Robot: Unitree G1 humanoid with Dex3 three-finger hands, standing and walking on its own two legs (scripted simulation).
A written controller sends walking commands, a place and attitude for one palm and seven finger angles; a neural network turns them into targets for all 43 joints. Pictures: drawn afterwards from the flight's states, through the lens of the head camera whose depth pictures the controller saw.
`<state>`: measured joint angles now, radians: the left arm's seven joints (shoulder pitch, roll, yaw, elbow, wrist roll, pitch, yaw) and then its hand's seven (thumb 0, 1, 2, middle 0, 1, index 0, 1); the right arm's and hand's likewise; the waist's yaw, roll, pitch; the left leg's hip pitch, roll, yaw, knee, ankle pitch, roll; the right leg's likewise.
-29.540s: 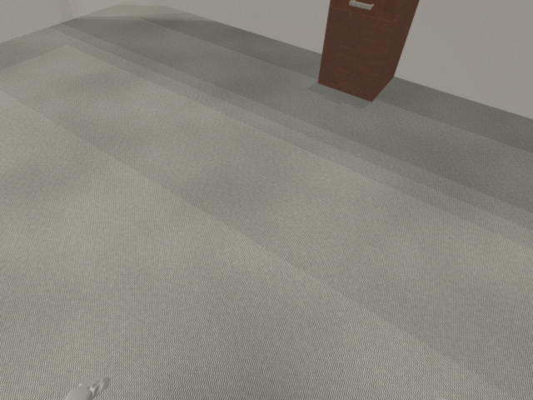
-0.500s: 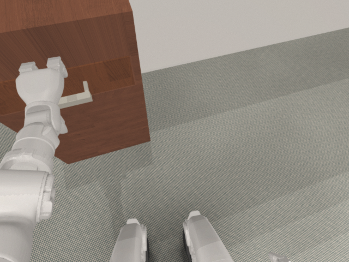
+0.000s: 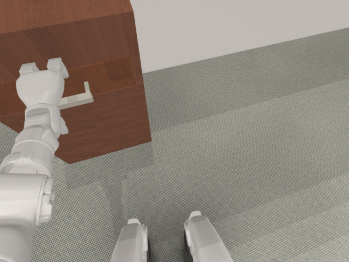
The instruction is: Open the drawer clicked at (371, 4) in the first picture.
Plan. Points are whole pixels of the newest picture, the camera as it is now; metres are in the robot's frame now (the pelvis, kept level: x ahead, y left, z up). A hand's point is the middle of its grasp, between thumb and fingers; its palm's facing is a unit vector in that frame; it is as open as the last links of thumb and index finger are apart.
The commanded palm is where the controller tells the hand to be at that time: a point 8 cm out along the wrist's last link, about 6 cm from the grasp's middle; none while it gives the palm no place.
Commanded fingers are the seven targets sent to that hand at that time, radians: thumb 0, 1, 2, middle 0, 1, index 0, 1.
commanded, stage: re-aim the fingers above the handle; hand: left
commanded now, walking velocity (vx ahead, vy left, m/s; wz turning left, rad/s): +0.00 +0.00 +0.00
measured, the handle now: (65, 96) +0.55 +0.25 -0.07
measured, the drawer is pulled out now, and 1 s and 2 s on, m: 0.00 0.00 0.00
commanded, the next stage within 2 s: lower the fingers behind the handle in 1.22 s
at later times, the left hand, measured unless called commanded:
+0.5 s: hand (54, 98) +0.51 +0.25 -0.01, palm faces +0.00 +0.01 -1.00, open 13.6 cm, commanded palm +0.49 +0.26 +0.03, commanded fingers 0.00 -0.50 0.30 -0.30 -1.20 -0.30 -1.20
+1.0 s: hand (54, 98) +0.51 +0.25 -0.01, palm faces +0.00 +0.01 -1.00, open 13.6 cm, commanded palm +0.50 +0.26 +0.03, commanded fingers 0.00 -0.50 0.30 -0.30 -1.20 -0.30 -1.20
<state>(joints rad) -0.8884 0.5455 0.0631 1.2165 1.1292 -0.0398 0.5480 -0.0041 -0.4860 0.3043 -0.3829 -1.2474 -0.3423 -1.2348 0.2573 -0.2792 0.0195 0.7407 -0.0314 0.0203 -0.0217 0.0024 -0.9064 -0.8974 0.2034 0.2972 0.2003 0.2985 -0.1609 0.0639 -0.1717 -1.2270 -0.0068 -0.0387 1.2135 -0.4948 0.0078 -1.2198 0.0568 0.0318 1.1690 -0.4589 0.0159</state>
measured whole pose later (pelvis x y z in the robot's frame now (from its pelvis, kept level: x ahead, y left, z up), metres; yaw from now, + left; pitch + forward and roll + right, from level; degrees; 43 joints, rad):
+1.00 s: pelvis +0.00 +0.00 +0.00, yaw +0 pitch +29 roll -2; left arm -0.94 0.53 0.04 1.26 1.13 0.01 0.53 0.00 -0.49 0.30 -0.39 -1.23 -0.34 -1.27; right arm 0.28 -0.27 0.01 0.75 -0.04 -0.01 -0.01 0.00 -0.91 -0.90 0.20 0.30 0.20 0.30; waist -0.17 0.07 -0.18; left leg -1.25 -0.01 -0.05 1.23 -0.49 0.00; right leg -1.24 0.06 0.02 1.18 -0.46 0.01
